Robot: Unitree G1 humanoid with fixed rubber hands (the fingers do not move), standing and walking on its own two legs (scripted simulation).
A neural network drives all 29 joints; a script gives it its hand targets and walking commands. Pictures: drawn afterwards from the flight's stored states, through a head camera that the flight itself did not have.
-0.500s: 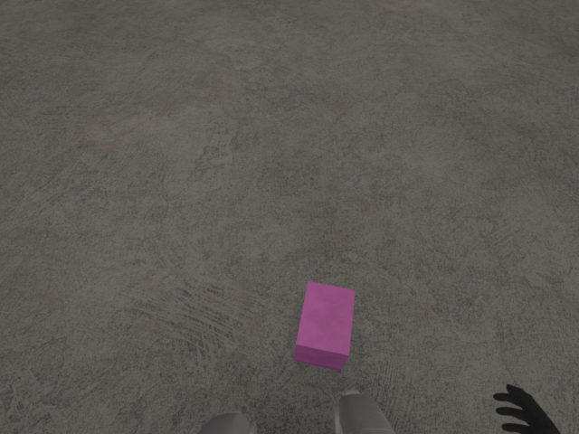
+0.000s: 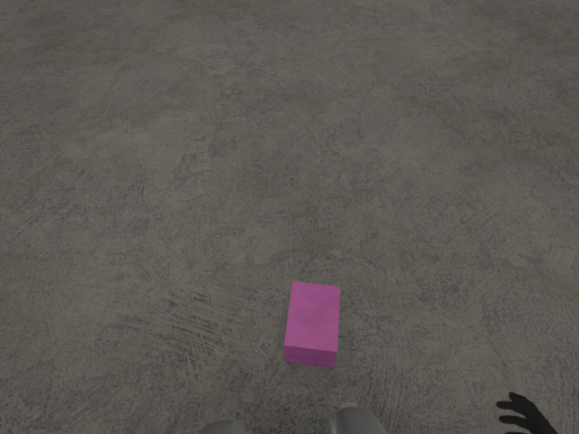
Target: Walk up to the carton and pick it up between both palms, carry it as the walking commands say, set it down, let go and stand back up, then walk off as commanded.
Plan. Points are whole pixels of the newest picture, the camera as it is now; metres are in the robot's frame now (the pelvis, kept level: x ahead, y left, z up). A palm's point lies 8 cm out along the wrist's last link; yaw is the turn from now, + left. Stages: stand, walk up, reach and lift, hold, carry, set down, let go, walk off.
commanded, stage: walk up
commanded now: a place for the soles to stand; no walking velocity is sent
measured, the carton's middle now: (312, 324) +0.51 -0.06 -0.63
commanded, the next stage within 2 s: none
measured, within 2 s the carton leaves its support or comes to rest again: neither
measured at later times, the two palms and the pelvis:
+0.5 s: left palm out of the picture +0.09 +0.33 -0.08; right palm out of the picture +0.12 -0.34 -0.08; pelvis +0.00 +0.00 +0.00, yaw -1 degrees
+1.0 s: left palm out of the picture +0.10 +0.32 -0.08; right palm out of the picture +0.11 -0.34 -0.08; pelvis +0.00 -0.01 +0.00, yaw -2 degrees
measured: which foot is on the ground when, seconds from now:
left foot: down 0.00-1.00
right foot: down 0.00-1.00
